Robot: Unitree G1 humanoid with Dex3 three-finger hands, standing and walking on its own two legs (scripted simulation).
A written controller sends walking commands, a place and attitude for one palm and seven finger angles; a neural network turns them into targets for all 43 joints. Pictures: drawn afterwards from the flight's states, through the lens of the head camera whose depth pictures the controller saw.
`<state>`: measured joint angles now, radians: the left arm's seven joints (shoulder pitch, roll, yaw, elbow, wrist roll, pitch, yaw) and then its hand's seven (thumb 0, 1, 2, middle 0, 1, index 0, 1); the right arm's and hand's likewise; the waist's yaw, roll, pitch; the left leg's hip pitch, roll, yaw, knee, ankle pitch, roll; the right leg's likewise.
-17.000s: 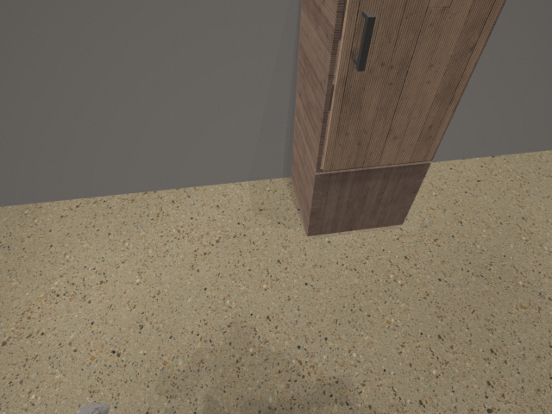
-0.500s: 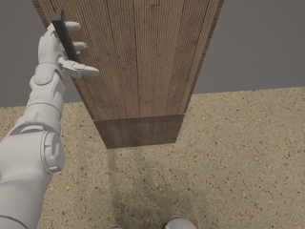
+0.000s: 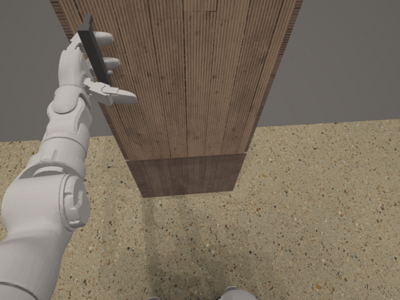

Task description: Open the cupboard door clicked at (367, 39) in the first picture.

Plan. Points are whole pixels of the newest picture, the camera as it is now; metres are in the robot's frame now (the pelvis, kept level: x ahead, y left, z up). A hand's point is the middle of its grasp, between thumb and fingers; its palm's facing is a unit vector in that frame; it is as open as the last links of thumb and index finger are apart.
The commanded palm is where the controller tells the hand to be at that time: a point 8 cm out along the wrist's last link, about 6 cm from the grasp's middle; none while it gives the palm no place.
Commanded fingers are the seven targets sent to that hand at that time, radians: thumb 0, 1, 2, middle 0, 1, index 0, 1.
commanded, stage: close the thumb around the handle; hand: left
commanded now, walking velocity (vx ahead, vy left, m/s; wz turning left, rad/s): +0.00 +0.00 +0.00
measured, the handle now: (98, 54) +0.57 +0.15 +0.15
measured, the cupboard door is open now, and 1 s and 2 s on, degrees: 0 2 36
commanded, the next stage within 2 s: pull the door open along its arc in 0.68 s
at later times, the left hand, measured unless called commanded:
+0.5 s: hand (110, 72) +0.52 +0.13 +0.14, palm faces -0.01 -1.00 -0.01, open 7.2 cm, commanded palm +0.50 +0.18 +0.14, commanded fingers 0.00 0.90 0.90 -0.40 -1.35 -0.40 -1.35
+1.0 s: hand (110, 77) +0.51 +0.13 +0.14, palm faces -0.02 -1.00 +0.00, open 5.4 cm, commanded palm +0.46 +0.18 +0.14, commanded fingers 0.00 0.90 0.90 -0.40 -1.35 -0.40 -1.35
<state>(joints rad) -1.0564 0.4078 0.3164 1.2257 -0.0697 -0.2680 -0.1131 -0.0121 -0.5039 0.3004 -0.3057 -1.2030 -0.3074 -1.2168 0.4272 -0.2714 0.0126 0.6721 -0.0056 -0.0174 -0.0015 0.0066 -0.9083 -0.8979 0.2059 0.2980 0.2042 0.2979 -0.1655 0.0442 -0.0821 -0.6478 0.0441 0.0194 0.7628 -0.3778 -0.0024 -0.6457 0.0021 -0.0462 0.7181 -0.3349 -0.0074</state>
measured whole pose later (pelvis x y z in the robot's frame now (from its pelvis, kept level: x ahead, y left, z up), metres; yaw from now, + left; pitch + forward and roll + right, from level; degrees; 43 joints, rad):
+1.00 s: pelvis +0.00 +0.00 +0.00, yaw -1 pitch +14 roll -1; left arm -0.94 0.38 0.33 1.11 -0.09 -0.26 -0.12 0.02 0.78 0.83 -0.38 -1.35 -0.38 -1.35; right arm 0.44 -0.27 0.00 0.66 0.00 0.00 0.00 0.01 -0.91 -0.90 0.21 0.30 0.20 0.30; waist -0.15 0.05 -0.10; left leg -0.61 0.05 0.04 0.74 -0.38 0.00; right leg -0.62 0.01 -0.03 0.70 -0.33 -0.01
